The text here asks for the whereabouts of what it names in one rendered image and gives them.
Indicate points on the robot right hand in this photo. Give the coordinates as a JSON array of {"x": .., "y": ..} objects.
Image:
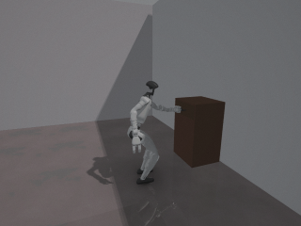
[{"x": 136, "y": 142}]

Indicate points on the right robot forearm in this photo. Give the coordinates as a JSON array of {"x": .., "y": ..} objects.
[{"x": 133, "y": 121}]

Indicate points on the robot torso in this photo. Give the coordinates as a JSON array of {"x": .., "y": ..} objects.
[{"x": 140, "y": 117}]

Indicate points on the drawer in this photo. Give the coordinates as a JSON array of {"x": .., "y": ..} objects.
[{"x": 188, "y": 110}]

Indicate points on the robot left hand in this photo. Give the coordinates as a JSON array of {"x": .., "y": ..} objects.
[{"x": 177, "y": 108}]

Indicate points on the robot left upper arm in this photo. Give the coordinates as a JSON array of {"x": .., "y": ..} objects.
[{"x": 156, "y": 107}]

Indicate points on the left robot forearm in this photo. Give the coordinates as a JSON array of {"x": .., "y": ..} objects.
[{"x": 166, "y": 109}]

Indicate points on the robot left foot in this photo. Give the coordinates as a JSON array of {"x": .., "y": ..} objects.
[{"x": 140, "y": 171}]

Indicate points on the robot right upper arm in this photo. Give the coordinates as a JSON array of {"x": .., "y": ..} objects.
[{"x": 144, "y": 101}]

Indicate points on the cabinet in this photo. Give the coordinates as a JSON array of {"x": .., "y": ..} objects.
[{"x": 198, "y": 142}]

